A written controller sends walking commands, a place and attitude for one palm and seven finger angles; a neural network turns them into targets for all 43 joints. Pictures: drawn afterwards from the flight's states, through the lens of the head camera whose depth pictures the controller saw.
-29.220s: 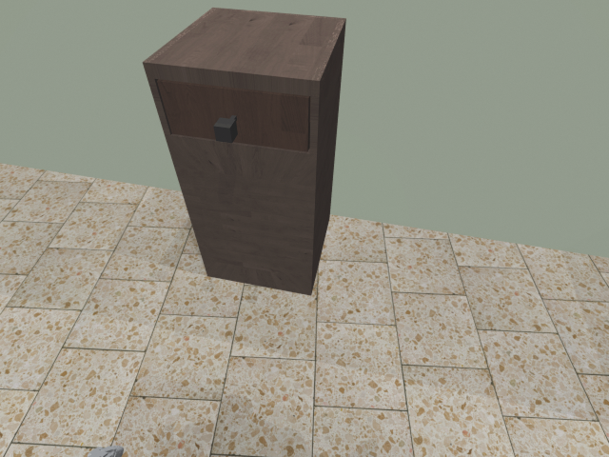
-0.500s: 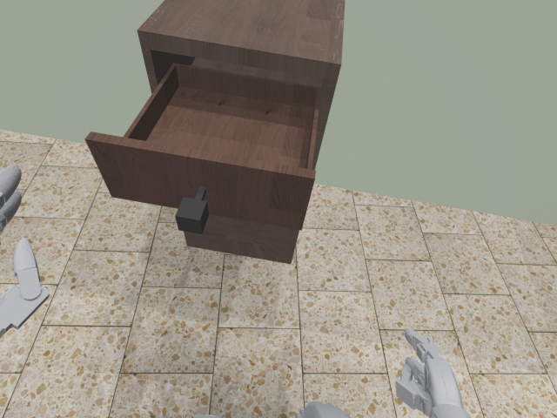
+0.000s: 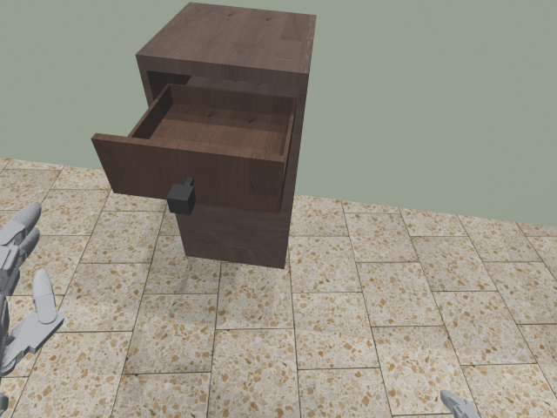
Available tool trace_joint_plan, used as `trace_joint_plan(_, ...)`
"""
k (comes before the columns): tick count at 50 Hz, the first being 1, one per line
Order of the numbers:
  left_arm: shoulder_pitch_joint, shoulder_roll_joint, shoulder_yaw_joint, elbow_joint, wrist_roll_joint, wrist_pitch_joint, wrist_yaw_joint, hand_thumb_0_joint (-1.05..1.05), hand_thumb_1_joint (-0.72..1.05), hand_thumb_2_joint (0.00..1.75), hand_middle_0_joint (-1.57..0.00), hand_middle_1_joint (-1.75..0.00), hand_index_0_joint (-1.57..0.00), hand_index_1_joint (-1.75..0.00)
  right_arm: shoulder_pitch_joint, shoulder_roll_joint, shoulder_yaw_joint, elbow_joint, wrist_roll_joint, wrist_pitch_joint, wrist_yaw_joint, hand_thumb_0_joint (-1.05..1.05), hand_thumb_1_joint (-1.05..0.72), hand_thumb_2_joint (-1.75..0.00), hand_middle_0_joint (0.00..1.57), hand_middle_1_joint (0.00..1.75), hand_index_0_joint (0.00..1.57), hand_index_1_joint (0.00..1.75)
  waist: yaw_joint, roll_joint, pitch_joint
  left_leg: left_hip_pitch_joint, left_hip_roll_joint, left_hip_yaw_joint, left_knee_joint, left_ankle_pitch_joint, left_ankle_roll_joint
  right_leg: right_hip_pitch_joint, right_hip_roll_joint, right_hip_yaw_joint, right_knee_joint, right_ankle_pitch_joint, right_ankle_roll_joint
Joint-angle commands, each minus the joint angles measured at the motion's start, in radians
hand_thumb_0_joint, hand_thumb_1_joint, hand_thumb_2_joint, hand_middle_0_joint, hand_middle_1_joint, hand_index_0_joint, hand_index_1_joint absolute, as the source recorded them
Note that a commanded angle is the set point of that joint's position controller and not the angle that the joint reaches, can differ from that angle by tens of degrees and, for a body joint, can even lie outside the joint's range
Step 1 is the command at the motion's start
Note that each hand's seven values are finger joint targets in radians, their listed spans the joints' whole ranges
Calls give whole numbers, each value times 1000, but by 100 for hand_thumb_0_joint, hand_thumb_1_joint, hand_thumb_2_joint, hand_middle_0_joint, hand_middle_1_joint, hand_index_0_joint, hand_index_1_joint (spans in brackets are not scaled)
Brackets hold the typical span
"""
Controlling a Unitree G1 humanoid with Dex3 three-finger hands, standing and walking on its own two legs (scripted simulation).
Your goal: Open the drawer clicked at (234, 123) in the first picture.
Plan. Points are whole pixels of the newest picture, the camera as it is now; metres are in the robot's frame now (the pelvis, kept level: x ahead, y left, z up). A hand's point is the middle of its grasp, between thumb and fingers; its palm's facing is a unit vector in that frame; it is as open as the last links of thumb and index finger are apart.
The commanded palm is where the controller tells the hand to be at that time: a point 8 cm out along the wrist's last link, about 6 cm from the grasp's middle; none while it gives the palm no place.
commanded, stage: stop stepping back and stand still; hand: left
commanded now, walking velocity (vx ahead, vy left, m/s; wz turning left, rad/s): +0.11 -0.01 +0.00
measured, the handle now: (185, 192) +0.54 +0.20 -0.01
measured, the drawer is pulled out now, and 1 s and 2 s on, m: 0.30 0.30 0.30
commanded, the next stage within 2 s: let the arm hang, fingers relaxed in 0.24 s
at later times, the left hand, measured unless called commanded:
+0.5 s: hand (127, 395) +0.18 +0.22 -0.07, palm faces +0.10 -0.92 -0.38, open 7.4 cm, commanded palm none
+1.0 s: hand out of the picture -0.03 +0.18 -0.16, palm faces +0.05 -0.96 -0.27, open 7.4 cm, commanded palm none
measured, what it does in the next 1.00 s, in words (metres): stands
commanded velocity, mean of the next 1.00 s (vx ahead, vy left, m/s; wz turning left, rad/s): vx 0.02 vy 0.01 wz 0.00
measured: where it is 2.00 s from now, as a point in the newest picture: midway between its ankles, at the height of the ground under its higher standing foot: outside the picture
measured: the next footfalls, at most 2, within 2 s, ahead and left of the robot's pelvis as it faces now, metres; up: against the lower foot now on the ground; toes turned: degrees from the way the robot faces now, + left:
none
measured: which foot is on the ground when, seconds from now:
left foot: down 0.00-1.00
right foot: down 0.00-1.00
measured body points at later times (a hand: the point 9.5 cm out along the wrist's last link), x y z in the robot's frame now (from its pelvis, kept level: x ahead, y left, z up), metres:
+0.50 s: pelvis +0.00 -0.01 -0.01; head +0.00 -0.03 +0.44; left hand +0.17 +0.27 -0.04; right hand +0.14 -0.25 -0.13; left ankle +0.00 +0.11 -0.74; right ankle +0.01 -0.11 -0.74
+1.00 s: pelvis -0.02 -0.02 +0.01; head -0.01 -0.04 +0.46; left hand -0.03 +0.23 -0.14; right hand -0.02 -0.25 -0.16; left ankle +0.00 +0.11 -0.74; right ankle +0.01 -0.11 -0.74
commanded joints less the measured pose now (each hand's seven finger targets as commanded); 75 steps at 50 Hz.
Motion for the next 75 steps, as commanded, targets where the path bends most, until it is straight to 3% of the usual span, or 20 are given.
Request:
trace_joint_plan(1,-28,198,149,-312,9,-95,29,0,90,90,-20,-30,-20,-30,-160,-79,-11,-190,-3,-85,3,0,-90,-90,20,30,20,30,33,245,-15,-129,179,-204,-220,-55,78,115,-3,30,10,-35,17)
trace_joint_plan(3,-22,177,142,-255,1,-93,29,0,90,90,-20,-30,-20,-30,-157,-88,-13,-179,4,-90,4,0,-90,-90,20,30,20,30,26,165,5,-174,137,-148,-162,-48,62,160,-17,69,-59,28,8)
trace_joint_plan(5,-40,167,138,-202,-7,-97,27,0,90,90,-20,-30,-20,-30,-155,-87,-18,-173,4,-90,4,0,-90,-90,20,30,20,30,17,70,25,-181,85,-109,-107,-137,42,118,-53,164,-143,-58,-10)
trace_joint_plan(7,-43,153,132,-138,-11,-95,24,0,90,90,-20,-30,-20,-30,-137,-81,-24,-167,6,-75,8,0,-90,-90,20,30,20,30,7,-46,42,-164,24,-51,46,-174,25,34,-144,328,-281,-258,-58)
trace_joint_plan(9,-63,148,124,-105,-14,-85,22,0,90,90,-20,-30,-20,-30,-138,-76,-27,-160,9,-56,10,0,-90,-90,20,30,20,30,5,-94,52,-163,8,-15,191,-140,12,-3,-234,437,-363,-321,-111)
trace_joint_plan(10,-83,141,111,-106,-10,-84,19,0,90,90,-20,-30,-20,-30,-140,-68,-22,-158,6,-48,15,0,-90,-90,20,30,20,30,3,-111,45,-150,16,-20,167,-122,13,11,-246,402,-350,-266,-119)
trace_joint_plan(12,-96,135,104,-102,-7,-82,17,0,90,90,-20,-30,-20,-30,-145,-61,-10,-160,5,-45,17,0,-90,-90,20,30,20,30,-1,-89,23,-52,27,-25,21,-53,23,5,-186,270,-273,-147,-78)
trace_joint_plan(16,-87,145,102,-194,-7,-86,18,0,90,90,-20,-30,-20,-30,-187,-73,-4,-189,3,-48,8,0,-90,-90,20,30,20,30,26,108,4,-47,140,-175,-170,-10,57,59,-39,134,-130,-5,9)
trace_joint_plan(17,-219,-32,-239,650,100,89,-121,0,90,90,-20,-30,-20,-30,-181,-196,-65,85,-20,-72,100,0,-90,-90,20,30,20,30,-21,173,94,-142,151,-209,-35,172,61,-95,-52,51,95,104,4)
trace_joint_plan(18,-209,-56,-214,681,74,162,-145,0,90,90,-20,-30,-20,-30,-107,-134,-50,64,-13,-4,94,0,-90,-90,20,30,20,30,0,188,34,-118,165,-197,-65,271,75,-61,-32,76,125,31,8)
trace_joint_plan(21,-264,-77,-240,742,67,179,-151,0,90,90,-20,-30,-20,-30,-101,-114,-29,29,-30,28,79,0,-90,-90,20,30,20,30,16,102,-18,-83,206,-266,-64,419,119,-67,-2,92,190,-131,13)
trace_joint_plan(23,-275,-47,-240,861,66,172,-152,0,90,90,-20,-30,-20,-30,-129,-122,-20,33,-30,43,71,0,-90,-90,20,30,20,30,50,-18,-71,-44,165,-209,3,532,95,53,-18,104,66,88,3)
trace_joint_plan(24,-280,-18,-239,936,68,167,-149,0,90,90,-20,-30,-20,-30,-138,-113,-22,35,-26,48,69,0,-90,-90,20,30,20,30,56,-88,-98,-34,100,-148,51,479,52,116,-50,152,6,332,-14)
trace_joint_plan(27,-333,46,-243,1124,57,159,-146,0,90,90,-20,-30,-20,-30,-111,-89,-22,86,-17,81,62,0,-90,-90,20,30,20,30,37,-142,-73,-46,1,-70,81,100,2,184,-163,278,-81,607,-80)
trace_joint_plan(30,-382,27,-266,1254,45,158,-142,0,90,90,-20,-30,-20,-30,-85,-56,-13,156,-17,97,60,0,-90,-90,20,30,20,30,20,54,-20,35,25,-76,8,133,-4,117,-128,255,-125,419,-67)
trace_joint_plan(35,-359,-40,-276,1428,40,164,-142,0,90,90,-20,-30,-20,-30,-61,-28,-4,245,-19,109,50,0,-90,-90,20,30,20,30,32,202,20,47,78,-110,-69,138,13,113,-65,199,-199,156,-42)
trace_joint_plan(40,-367,-51,-287,1538,37,163,-145,0,90,90,-20,-30,-20,-30,-4,-28,-4,317,-16,114,44,0,-90,-90,20,30,20,30,27,88,63,54,89,-111,-105,92,15,96,-63,191,-256,69,-46)
trace_joint_plan(49,-354,-57,-289,1631,37,164,-138,0,90,90,-20,-30,-20,-30,48,-16,-5,400,-17,118,43,0,-90,-90,20,30,20,30,29,18,133,50,81,-100,-139,27,18,45,-56,202,-305,-76,-42)
trace_joint_plan(67,-341,-105,-284,1653,37,167,-132,0,90,90,-20,-30,-20,-30,100,54,-6,441,-21,112,37,0,-90,-90,20,30,20,30,31,78,165,-9,78,-100,-164,-10,15,32,-48,198,-272,-69,-40)
trace_joint_plan(75,-337,-104,-281,1651,38,163,-132,0,90,90,-20,-30,-20,-30,94,40,-14,431,-19,106,34,0,-90,-90,20,30,20,30,29,70,122,11,87,-109,-166,2,22,55,-46,193,-257,-28,-41)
